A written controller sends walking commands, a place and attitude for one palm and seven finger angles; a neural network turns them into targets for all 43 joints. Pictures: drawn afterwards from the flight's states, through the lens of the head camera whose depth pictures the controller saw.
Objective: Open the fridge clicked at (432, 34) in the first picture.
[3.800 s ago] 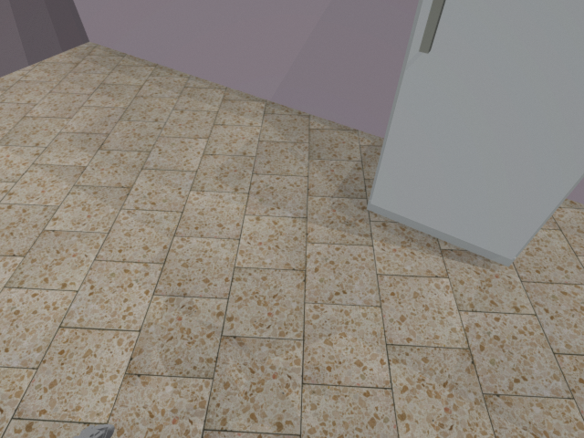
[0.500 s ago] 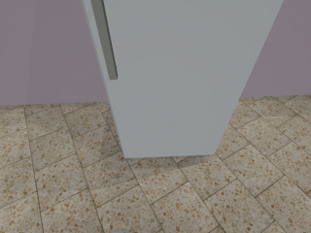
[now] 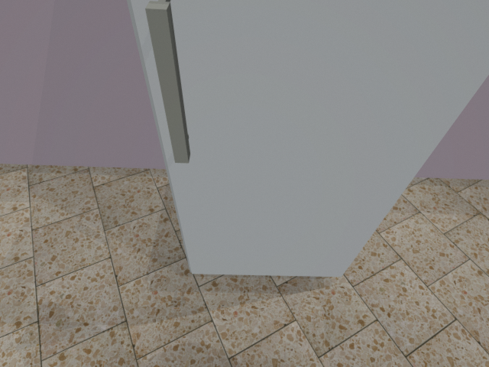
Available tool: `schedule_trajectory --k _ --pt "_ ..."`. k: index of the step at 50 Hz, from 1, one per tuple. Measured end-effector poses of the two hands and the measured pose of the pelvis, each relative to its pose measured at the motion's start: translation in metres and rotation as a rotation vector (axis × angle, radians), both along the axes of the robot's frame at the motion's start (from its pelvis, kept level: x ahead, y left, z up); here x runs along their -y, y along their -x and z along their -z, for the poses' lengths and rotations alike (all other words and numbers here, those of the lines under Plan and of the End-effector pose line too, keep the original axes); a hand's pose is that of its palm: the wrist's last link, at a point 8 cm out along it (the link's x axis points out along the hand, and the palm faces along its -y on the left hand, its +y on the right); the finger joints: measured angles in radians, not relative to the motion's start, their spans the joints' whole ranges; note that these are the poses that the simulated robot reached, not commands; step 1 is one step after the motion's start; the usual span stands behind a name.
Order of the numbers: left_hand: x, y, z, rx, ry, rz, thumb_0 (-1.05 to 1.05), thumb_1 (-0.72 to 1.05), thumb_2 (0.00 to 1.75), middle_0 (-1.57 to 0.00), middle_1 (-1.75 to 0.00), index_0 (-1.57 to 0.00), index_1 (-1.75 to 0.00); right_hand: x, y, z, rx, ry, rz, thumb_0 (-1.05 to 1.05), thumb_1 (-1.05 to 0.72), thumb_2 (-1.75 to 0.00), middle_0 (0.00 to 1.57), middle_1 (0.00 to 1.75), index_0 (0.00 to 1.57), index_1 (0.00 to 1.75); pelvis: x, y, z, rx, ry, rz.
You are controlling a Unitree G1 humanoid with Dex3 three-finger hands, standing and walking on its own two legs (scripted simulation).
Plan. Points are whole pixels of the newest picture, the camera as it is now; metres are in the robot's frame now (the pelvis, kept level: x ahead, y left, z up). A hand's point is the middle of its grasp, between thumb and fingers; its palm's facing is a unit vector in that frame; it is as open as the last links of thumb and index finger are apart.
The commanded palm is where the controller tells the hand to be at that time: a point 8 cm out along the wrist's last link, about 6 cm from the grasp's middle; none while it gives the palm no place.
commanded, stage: come to a stop and stand still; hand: left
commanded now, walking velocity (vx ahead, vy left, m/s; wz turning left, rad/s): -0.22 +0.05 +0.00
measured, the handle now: (175, 90) +0.51 +0.16 +0.18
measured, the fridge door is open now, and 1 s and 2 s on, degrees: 0 0 0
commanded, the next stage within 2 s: look again from close up in 1.36 s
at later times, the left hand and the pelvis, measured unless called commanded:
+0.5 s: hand out of the picture +0.04 +0.19 -0.19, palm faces +0.09 -0.98 -0.19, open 7.4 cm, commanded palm none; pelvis -0.02 +0.00 -0.01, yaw +1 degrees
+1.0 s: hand out of the picture -0.06 +0.16 -0.18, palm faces +0.04 -0.98 -0.17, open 7.4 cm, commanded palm none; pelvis -0.05 +0.01 +0.00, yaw +0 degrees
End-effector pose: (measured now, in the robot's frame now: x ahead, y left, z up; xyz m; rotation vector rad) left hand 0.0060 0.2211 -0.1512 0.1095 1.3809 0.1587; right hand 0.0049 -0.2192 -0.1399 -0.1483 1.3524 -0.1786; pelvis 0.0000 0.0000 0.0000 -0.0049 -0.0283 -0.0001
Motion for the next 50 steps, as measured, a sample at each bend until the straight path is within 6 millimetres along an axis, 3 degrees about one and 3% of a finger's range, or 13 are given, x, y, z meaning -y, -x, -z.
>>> schedule_trajectory --k 7,12,16,22,30,39,50 --pt "0.013 -0.043 -0.003 0.057 -0.083 0.034 0.01 0.93 0.90 -0.20 -0.30 -0.19 -0.30 0.010 0.003 0.030 -0.082 -0.093 0.062 0.01 -0.92 -0.90 0.20 0.30 0.20 0.30 0.027 -0.017 0.014 0.008 -0.025 -0.001" --pt "0.018 -0.057 -0.011 0.111 -0.094 0.017 0.01 0.92 0.89 -0.20 -0.30 -0.20 -0.30 0.020 -0.006 0.030 -0.083 -0.085 0.038 0.01 -0.91 -0.90 0.20 0.30 0.20 0.30 0.028 -0.011 0.011 -0.009 -0.020 -0.020" --pt "0.013 -0.057 -0.011 0.151 -0.084 0.001 0.01 0.92 0.89 -0.20 -0.30 -0.20 -0.30 0.025 -0.018 0.023 -0.042 -0.049 0.002 0.01 -0.91 -0.90 0.20 0.30 0.20 0.30 0.022 -0.001 0.010 -0.018 -0.018 -0.028" --pt "-0.010 -0.037 0.007 0.150 -0.044 -0.024 0.01 0.91 0.89 -0.20 -0.30 -0.20 -0.30 0.019 -0.025 0.011 0.064 0.025 -0.030 0.01 -0.91 -0.90 0.19 0.30 0.20 0.30 0.002 0.015 0.017 -0.010 -0.006 -0.026" --pt "-0.024 0.007 0.000 0.049 -0.030 -0.031 0.01 0.91 0.89 -0.20 -0.30 -0.20 -0.30 -0.003 -0.009 -0.003 0.045 0.026 -0.039 0.01 -0.92 -0.90 0.20 0.30 0.20 0.30 -0.011 0.021 0.003 -0.025 -0.007 -0.019" --pt "-0.012 0.051 -0.008 -0.047 -0.039 -0.002 0.01 0.91 0.90 -0.20 -0.30 -0.19 -0.30 -0.005 0.018 0.010 0.016 -0.020 0.005 0.01 -0.93 -0.90 0.20 0.30 0.20 0.30 -0.012 0.033 0.001 -0.006 -0.011 -0.002" --pt "0.007 0.068 -0.004 -0.039 0.001 0.004 0.01 0.91 0.90 -0.20 -0.30 -0.20 -0.30 -0.016 0.073 0.009 -0.081 -0.057 0.018 0.01 -0.92 -0.90 0.20 0.30 0.20 0.30 -0.006 0.049 -0.001 0.005 -0.010 0.000"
